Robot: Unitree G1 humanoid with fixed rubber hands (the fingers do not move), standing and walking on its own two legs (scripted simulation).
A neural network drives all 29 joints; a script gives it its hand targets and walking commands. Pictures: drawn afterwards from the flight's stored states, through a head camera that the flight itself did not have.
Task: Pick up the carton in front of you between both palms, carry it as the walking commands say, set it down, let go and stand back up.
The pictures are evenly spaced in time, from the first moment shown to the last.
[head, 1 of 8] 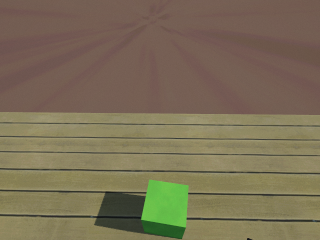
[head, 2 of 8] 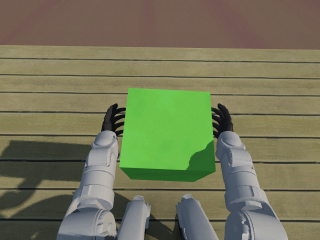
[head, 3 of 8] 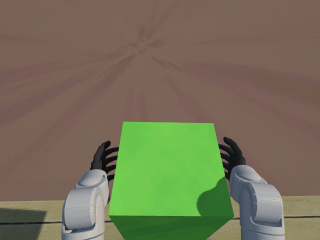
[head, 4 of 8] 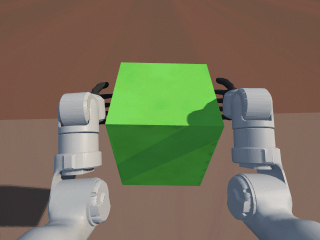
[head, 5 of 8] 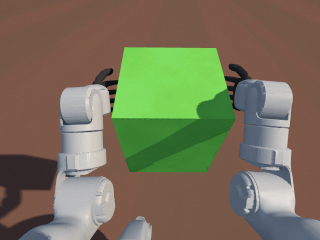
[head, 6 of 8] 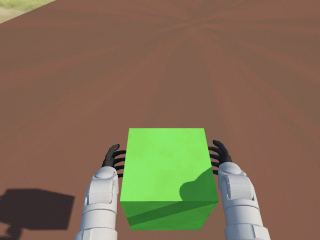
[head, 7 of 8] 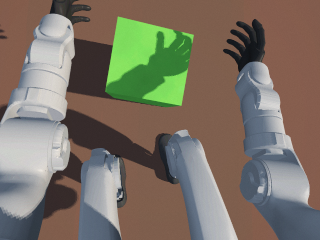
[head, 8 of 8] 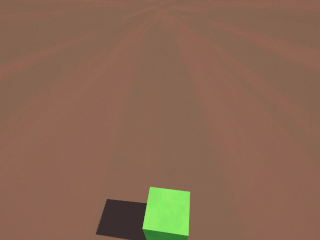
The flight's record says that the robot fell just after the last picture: no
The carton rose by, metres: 1.17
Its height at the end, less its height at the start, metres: +0.43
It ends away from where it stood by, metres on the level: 5.31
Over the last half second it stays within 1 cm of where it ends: yes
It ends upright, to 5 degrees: yes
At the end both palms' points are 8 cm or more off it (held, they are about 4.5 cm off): yes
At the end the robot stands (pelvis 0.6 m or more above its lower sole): yes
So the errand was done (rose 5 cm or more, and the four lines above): yes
